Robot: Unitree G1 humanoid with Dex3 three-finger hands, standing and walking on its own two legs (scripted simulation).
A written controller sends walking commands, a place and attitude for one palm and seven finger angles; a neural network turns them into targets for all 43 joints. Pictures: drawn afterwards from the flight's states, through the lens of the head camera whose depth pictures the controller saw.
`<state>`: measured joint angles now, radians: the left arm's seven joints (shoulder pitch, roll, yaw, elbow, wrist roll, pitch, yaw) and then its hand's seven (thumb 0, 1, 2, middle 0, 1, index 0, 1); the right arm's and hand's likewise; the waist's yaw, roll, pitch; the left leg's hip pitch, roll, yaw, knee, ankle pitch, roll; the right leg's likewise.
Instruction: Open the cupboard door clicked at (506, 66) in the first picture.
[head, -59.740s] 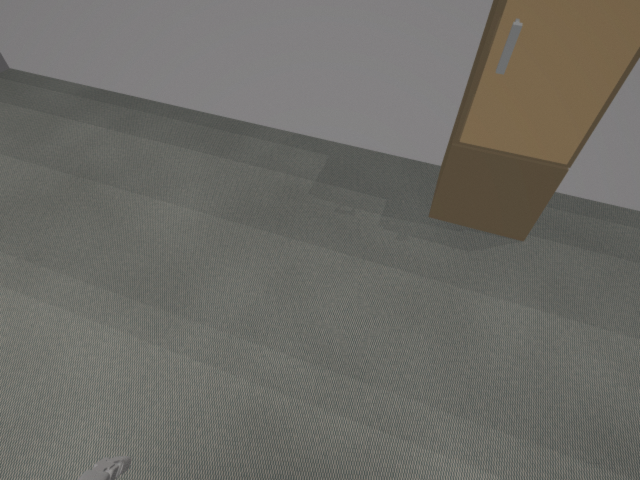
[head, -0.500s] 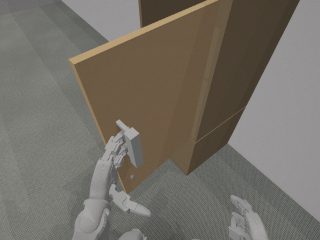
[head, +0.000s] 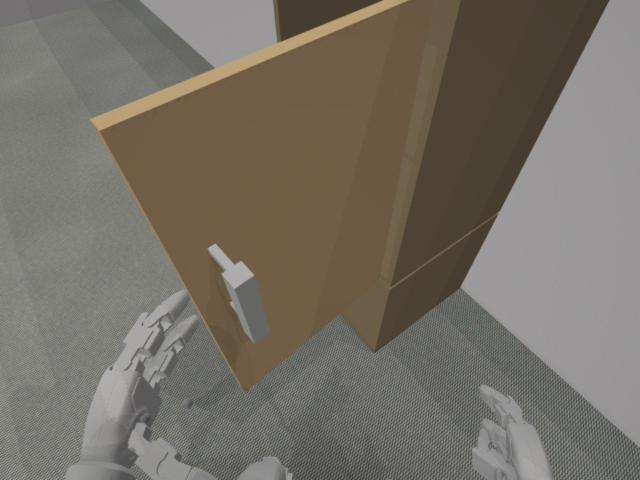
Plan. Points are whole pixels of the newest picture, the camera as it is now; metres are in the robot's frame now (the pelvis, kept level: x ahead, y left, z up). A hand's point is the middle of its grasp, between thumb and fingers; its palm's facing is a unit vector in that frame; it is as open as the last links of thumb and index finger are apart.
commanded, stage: slide the hand sideways off the handle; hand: left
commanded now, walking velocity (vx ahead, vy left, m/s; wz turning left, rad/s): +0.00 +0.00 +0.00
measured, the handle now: (238, 294) +0.31 +0.12 +0.07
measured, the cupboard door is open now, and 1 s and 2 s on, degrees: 95 95 95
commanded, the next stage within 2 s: draw the hand back to the body in 0.14 s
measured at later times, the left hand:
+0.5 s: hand (134, 402) +0.18 +0.19 +0.11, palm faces -0.02 -1.00 -0.07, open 16.3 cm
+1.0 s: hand (43, 378) +0.19 +0.25 +0.15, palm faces +0.25 -0.91 -0.34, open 14.3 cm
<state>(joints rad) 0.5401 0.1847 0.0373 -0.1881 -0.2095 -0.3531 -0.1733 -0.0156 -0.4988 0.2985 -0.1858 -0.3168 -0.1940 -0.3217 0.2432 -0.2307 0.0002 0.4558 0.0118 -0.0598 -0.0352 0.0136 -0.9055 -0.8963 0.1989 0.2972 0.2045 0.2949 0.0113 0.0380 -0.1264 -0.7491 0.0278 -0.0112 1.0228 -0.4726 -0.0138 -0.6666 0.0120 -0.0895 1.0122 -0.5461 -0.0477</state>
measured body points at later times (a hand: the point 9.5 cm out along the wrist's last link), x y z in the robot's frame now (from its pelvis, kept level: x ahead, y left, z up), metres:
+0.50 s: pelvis -0.01 +0.02 +0.01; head +0.01 +0.01 +0.45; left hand +0.18 +0.24 +0.11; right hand +0.17 -0.20 -0.07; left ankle +0.02 +0.13 -0.67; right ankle -0.02 -0.09 -0.67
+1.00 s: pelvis +0.00 +0.04 +0.05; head +0.00 +0.02 +0.50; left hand +0.17 +0.29 +0.17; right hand +0.19 -0.18 -0.02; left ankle +0.02 +0.13 -0.67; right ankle -0.02 -0.09 -0.67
